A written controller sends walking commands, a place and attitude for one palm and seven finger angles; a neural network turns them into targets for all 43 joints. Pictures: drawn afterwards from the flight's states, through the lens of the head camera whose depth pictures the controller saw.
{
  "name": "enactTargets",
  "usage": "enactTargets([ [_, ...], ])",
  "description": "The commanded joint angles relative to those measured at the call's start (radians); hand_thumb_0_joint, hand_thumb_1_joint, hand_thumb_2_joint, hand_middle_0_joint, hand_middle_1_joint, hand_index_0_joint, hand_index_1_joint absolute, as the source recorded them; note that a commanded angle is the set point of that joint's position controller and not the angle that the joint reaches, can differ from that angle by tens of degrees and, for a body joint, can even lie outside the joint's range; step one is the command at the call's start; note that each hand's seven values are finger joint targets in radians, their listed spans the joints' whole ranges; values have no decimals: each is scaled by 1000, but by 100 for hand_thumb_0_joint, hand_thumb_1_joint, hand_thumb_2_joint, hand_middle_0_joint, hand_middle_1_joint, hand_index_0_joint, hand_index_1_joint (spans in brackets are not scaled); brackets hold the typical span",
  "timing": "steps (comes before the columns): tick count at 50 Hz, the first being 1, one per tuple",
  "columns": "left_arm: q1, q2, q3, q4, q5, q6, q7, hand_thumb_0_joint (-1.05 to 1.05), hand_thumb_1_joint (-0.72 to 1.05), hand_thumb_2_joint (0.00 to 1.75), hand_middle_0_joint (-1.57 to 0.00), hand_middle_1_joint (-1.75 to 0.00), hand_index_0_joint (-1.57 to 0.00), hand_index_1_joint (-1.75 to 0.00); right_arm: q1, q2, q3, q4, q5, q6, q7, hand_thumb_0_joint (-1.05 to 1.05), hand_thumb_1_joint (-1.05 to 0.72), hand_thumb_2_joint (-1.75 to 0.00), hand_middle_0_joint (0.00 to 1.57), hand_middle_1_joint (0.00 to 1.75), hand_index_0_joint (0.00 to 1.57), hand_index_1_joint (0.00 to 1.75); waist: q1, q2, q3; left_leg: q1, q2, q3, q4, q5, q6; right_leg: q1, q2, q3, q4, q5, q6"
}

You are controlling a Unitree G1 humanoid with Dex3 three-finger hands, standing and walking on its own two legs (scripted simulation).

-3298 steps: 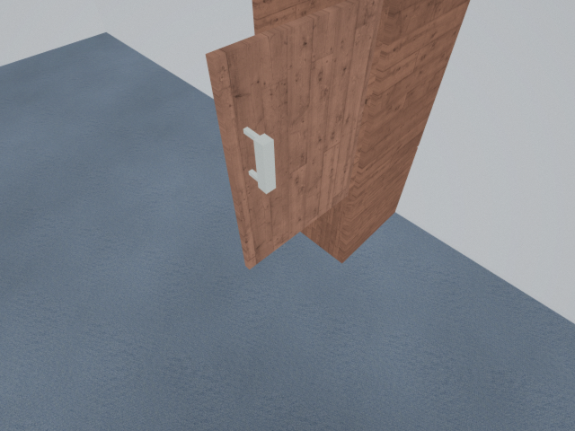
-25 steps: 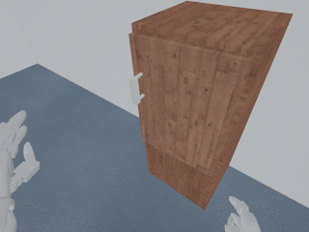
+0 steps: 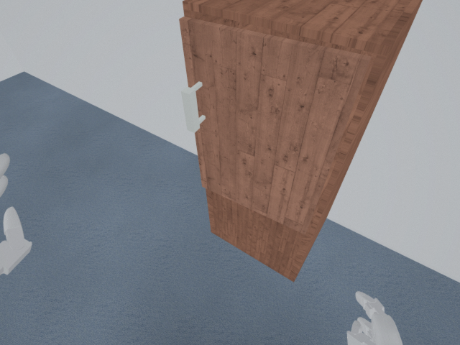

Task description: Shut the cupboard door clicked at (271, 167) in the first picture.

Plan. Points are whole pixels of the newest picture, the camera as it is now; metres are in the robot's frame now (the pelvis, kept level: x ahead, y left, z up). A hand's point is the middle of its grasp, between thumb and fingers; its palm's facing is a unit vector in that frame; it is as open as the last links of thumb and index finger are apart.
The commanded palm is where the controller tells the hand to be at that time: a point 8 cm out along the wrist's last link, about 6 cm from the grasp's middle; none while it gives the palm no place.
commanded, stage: step back with the hand held close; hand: left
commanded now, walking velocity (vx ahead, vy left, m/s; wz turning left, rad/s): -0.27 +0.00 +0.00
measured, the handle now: (195, 106) +0.67 +0.14 +0.05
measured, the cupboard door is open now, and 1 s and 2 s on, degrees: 3 3 3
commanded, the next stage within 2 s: stop stepping back and stand still in 1.02 s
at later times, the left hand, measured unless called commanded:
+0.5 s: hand out of the picture +0.13 +0.26 +0.17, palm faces +0.48 -0.74 -0.47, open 7.4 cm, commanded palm +0.07 +0.30 +0.18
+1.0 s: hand out of the picture +0.03 +0.30 +0.18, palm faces +0.56 -0.69 -0.46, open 7.4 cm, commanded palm -0.04 +0.31 +0.18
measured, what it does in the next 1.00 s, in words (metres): walks backwards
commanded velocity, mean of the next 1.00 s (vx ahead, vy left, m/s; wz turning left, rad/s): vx -0.36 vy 0.00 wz -0.06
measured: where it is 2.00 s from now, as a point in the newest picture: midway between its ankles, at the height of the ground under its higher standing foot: outside the picture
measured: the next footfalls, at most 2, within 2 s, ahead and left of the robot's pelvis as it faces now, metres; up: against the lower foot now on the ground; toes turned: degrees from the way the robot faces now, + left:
right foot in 1.12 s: -0.20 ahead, -0.15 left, +0.00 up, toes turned +4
left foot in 1.54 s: -0.05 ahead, +0.10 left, +0.00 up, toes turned +2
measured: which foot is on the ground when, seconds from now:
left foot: down 0.00-1.00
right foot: down 0.00-0.88, up 0.90-1.00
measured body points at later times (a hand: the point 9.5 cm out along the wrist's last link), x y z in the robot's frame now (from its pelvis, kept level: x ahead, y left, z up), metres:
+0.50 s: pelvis -0.06 -0.01 -0.01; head -0.06 +0.00 +0.44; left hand +0.10 +0.30 +0.20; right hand +0.09 -0.26 -0.09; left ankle +0.01 +0.09 -0.73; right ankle +0.04 -0.14 -0.73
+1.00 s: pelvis -0.14 +0.00 -0.01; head -0.13 +0.03 +0.44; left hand +0.00 +0.33 +0.21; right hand +0.05 -0.22 -0.08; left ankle -0.02 +0.10 -0.73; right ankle -0.13 -0.15 -0.69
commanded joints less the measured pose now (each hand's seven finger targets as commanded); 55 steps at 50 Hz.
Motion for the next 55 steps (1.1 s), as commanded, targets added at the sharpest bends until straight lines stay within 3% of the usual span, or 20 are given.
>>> enactTargets([
  [1, -30, 162, 133, -190, 6, -67, 34, 0, 90, 90, -20, -30, -20, -30, -85, -124, -44, -169, 0, -54, -13, 0, -90, -90, 20, 30, 20, 30, -3, 33, -98, -308, 170, -137, -189, -11, 23, 289, -28, 47, 49, 155, -27],
  [6, -70, 167, 152, -218, 31, -98, 39, 0, 90, 90, -20, -30, -20, -30, -70, -129, -42, -176, -4, -75, -12, 0, -90, -90, 20, 30, 20, 30, -9, 68, -59, -509, 179, -169, -232, -315, 56, 360, -7, 54, 110, 87, -22],
  [11, -98, 169, 157, -237, 41, -122, 41, 0, 90, 90, -20, -30, -20, -30, -49, -127, -42, -168, -10, -98, -9, 0, -90, -90, 20, 30, 20, 30, -13, 43, -62, -547, 163, -159, -179, -363, 57, 348, -17, 89, 109, 56, -30],
  [15, -105, 173, 147, -232, 38, -132, 49, 0, 90, 90, -20, -30, -20, -30, -39, -118, -41, -154, -14, -109, 1, 0, -90, -90, 20, 30, 20, 30, -18, -43, -42, -401, 104, -110, -25, -317, 20, 133, -100, 195, -76, -174, -75],
  [19, -91, 189, 152, -244, 30, -142, 63, 0, 90, 90, -20, -30, -20, -30, -45, -112, -35, -138, -17, -114, 2, 0, -90, -90, 20, 30, 20, 30, -22, -45, -45, -267, 95, -99, -5, -254, 3, -18, -111, 164, -148, -291, -81],
  [22, -76, 203, 176, -246, 34, -153, 70, 0, 90, 90, -20, -30, -20, -30, -50, -126, -42, -138, -14, -117, -3, 0, -90, -90, 20, 30, 20, 30, -23, 33, -57, -367, 137, -143, -116, -319, 25, 90, -52, 101, -65, -224, -51],
  [25, -58, 192, 193, -265, 41, -168, 65, 0, 90, 90, -20, -30, -20, -30, -52, -134, -44, -141, -11, -135, -9, 0, -90, -90, 20, 30, 20, 30, -15, 138, -105, -554, 233, -228, -270, -355, 67, 330, 44, 25, 194, 30, -15],
  [28, -43, 174, 193, -228, 54, -171, 48, 0, 90, 90, -20, -30, -20, -30, -69, -136, -54, -151, -13, -151, -7, 0, -90, -90, 20, 30, 20, 30, -7, 151, -77, -704, 276, -239, -282, -460, 94, 440, 79, 45, 281, 77, -2],
  [31, -52, 174, 185, -233, 40, -177, 36, 0, 90, 90, -20, -30, -20, -30, -43, -125, -52, -124, -16, -155, 0, 0, -90, -90, 20, 30, 20, 30, -16, 47, -93, -571, 199, -163, -143, -299, 54, 328, 24, 131, 180, 202, -37],
  [35, -75, 197, 172, -277, 35, -167, 41, 0, 90, 90, -20, -30, -20, -30, -55, -97, -52, -119, -19, -145, 16, 0, -90, -90, 20, 30, 20, 30, -18, -102, -99, -342, 90, -62, 106, -276, -12, 16, -148, 338, -112, -143, -110],
  [37, -80, 234, 189, -279, 26, -151, 60, 0, 90, 90, -20, -30, -20, -30, -49, -82, -51, -94, -25, -122, 23, 0, -90, -90, 20, 30, 20, 30, -23, -188, -107, -143, 50, -19, 260, -160, -46, -180, -238, 370, -242, -224, -156],
  [39, -77, 225, 177, -278, 25, -142, 68, 0, 90, 90, -20, -30, -20, -30, -50, -62, -43, -91, -20, -98, 25, 0, -90, -90, 20, 30, 20, 30, -33, -223, -119, -43, 54, -11, 290, -135, -46, -257, -244, 288, -256, -251, -146],
  [40, -68, 227, 184, -279, 22, -142, 70, 0, 90, 90, -20, -30, -20, -30, -52, -64, -44, -92, -18, -94, 22, 0, -90, -90, 20, 30, 20, 30, -35, -197, -113, -22, 68, -23, 206, -137, -39, -261, -216, 239, -230, -248, -128],
  [42, -67, 221, 189, -302, 19, -147, 69, 0, 90, 90, -20, -30, -20, -30, -57, -100, -49, -106, -21, -96, 4, 0, -90, -90, 20, 30, 20, 30, -40, 24, -60, -123, 152, -141, -89, -208, 8, -205, -62, 120, -71, -238, -61],
  [44, -60, 195, 217, -299, 33, -168, 67, 0, 90, 90, -20, -30, -20, -30, -85, -117, -53, -119, -21, -128, -10, 0, -90, -90, 20, 30, 20, 30, -25, 336, -96, -537, 404, -369, -409, -536, 110, 183, 121, -3, 424, -131, 2],
  [45, -81, 206, 224, -317, 27, -166, 60, 0, 90, 90, -20, -30, -20, -30, -77, -96, -63, -110, -25, -143, -12, 0, -90, -90, 20, 30, 20, 30, -25, 291, -121, -523, 439, -365, -418, -435, 117, 191, 124, 19, 549, -177, 1],
  [47, -70, 206, 219, -289, 15, -167, 52, 0, 90, 90, -20, -30, -20, -30, -96, -105, -86, -95, -11, -169, 2, 0, -90, -90, 20, 30, 20, 30, -11, 147, -160, -360, 420, -242, -300, -295, 92, 117, 115, 34, 500, -253, -5],
  [49, -4, 145, 167, -267, -3, -156, 47, 0, 90, 90, -20, -30, -20, -30, -76, -91, -69, -82, -16, -186, 16, 0, -90, -90, 20, 30, 20, 30, -6, 179, -124, -254, 377, -173, -287, -225, 63, 66, 93, -20, 318, -286, -15],
  [52, -94, 121, 92, -311, -3, -154, 29, 0, 90, 90, -20, -30, -20, -30, -77, -88, -43, -48, -29, -200, 21, 0, -90, -90, 20, 30, 20, 30, -16, 216, -80, -134, 341, -137, -293, -173, 12, 65, 87, -33, 15, -225, -27],
  [55, -184, 176, 105, -304, 1, -165, 31, 0, 90, 90, -20, -30, -20, -30, -72, -66, -36, -26, -39, -187, 17, 0, -90, -90, 20, 30, 20, 30, -20, 33, -126, 50, 238, -16, -104, -21, -74, -63, -49, 157, -200, -99, -101],
])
